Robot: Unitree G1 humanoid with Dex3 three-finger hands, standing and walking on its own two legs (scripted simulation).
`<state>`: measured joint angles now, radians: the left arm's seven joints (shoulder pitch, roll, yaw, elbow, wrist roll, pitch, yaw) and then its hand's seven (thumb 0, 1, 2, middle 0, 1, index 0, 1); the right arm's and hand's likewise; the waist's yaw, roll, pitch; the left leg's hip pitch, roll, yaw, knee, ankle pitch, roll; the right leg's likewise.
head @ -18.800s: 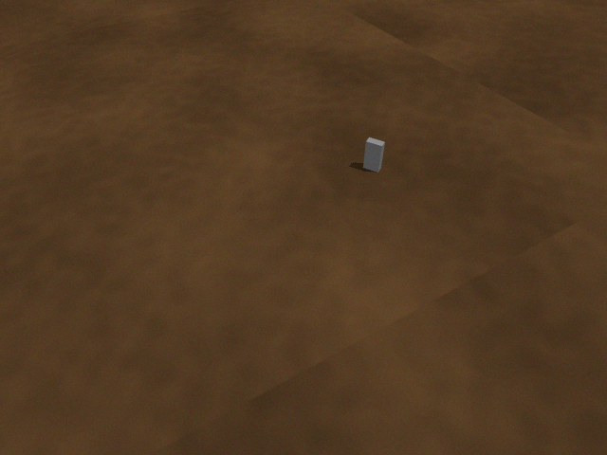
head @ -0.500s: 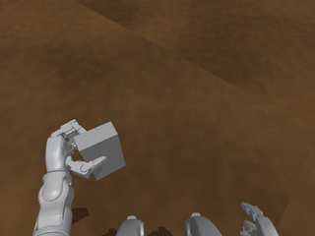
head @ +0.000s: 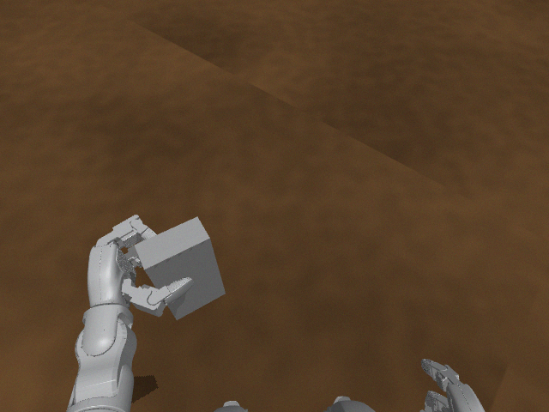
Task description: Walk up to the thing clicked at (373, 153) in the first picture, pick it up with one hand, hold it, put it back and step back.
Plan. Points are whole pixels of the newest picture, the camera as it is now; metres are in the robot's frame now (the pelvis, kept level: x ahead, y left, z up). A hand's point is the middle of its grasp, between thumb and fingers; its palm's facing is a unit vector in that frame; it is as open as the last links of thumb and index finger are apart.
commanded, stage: hold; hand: left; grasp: from the side
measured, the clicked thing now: (186, 272) +0.33 +0.14 +0.01
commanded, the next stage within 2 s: none
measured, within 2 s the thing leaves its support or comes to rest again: neither
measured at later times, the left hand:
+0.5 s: hand (155, 265) +0.32 +0.17 +0.06, palm faces +0.12 -0.99 +0.00, open 8.6 cm
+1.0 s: hand (151, 265) +0.31 +0.18 +0.07, palm faces +0.14 -0.99 +0.00, open 8.6 cm
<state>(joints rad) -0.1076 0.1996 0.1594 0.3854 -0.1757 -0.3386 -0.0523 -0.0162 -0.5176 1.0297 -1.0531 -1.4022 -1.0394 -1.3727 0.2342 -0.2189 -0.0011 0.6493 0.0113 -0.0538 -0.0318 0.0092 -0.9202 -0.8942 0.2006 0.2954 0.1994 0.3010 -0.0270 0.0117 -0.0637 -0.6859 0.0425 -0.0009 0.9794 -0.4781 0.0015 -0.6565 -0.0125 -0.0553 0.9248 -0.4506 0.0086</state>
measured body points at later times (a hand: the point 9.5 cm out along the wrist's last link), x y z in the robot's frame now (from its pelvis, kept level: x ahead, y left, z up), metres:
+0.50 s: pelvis +0.00 +0.00 +0.01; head +0.05 +0.00 +0.46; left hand +0.31 +0.23 +0.06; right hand +0.13 -0.25 -0.09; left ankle +0.00 +0.11 -0.68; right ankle +0.00 -0.13 -0.68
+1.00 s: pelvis -0.01 +0.00 +0.02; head +0.04 +0.00 +0.47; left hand +0.30 +0.23 +0.07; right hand +0.13 -0.25 -0.09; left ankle +0.00 +0.11 -0.68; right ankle +0.00 -0.13 -0.68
